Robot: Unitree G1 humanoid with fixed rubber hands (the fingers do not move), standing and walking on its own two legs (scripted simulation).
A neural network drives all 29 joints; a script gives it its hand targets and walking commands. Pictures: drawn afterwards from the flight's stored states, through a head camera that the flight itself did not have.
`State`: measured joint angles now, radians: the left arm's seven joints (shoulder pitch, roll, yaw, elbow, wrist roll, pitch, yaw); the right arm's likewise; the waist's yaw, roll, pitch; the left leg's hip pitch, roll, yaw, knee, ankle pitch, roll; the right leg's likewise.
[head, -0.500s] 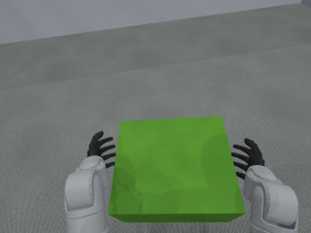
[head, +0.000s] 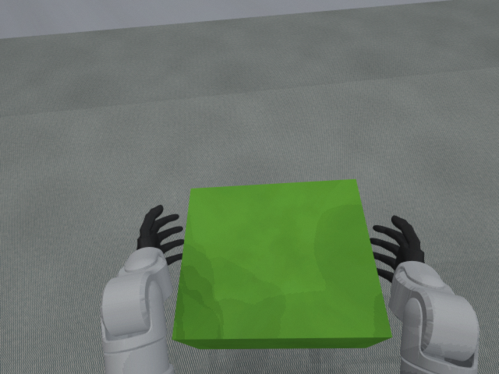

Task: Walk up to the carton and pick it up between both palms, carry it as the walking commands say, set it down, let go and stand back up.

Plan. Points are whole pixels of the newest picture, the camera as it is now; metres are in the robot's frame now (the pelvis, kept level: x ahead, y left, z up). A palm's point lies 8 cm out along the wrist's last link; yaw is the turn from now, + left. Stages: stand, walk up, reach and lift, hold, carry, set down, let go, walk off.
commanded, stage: carry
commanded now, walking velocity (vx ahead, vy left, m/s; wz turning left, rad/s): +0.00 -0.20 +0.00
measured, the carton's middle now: (275, 266) +0.30 -0.01 -0.02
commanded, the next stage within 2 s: none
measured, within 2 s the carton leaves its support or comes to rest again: neither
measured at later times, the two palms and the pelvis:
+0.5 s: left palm (222, 236) +0.31 +0.08 +0.07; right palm (476, 257) +0.28 -0.27 +0.08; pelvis +0.02 -0.09 +0.00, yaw -3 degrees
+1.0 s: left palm (276, 226) +0.32 +0.00 +0.08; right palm out of the picture +0.28 -0.35 +0.08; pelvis +0.04 -0.16 +0.00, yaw -4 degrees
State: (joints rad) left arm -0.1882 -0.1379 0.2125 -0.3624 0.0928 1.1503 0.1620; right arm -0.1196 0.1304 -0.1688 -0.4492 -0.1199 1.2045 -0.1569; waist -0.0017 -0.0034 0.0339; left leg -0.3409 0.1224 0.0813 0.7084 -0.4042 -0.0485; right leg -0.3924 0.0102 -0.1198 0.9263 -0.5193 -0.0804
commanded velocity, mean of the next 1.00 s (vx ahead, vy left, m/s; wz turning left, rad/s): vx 0.00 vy -0.20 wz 0.00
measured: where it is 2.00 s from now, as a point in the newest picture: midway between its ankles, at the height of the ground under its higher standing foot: outside the picture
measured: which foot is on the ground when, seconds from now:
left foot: down 0.00-0.10, up 0.12-0.28, down 0.30-0.50, up 0.52-0.72, down 0.74-0.94, up 0.96-1.00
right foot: up 0.00-0.04, down 0.06-1.00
